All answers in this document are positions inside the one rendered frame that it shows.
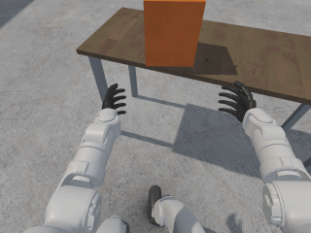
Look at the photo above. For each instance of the robot left thigh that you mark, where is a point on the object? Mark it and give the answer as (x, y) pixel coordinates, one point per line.
(112, 225)

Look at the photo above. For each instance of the right robot hand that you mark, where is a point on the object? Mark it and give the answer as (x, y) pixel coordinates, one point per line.
(243, 98)

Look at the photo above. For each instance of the carton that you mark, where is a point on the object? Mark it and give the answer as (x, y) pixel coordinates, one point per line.
(172, 29)

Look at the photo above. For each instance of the right robot upper arm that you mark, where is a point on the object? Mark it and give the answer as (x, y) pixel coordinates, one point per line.
(287, 204)

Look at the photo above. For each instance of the robot left forearm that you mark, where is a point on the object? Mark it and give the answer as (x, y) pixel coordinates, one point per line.
(88, 167)

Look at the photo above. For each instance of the robot thigh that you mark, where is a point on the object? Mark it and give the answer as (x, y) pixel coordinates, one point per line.
(177, 217)
(112, 225)

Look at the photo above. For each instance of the table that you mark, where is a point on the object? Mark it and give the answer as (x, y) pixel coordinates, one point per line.
(268, 62)

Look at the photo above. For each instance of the left robot hand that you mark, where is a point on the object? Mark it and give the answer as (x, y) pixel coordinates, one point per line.
(109, 99)

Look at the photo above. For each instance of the left robot upper arm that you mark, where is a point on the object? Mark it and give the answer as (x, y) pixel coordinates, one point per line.
(73, 209)

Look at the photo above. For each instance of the robot right forearm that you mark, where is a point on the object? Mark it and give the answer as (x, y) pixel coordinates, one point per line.
(273, 150)

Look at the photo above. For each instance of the robot right thigh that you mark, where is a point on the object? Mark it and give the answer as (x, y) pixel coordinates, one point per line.
(177, 217)

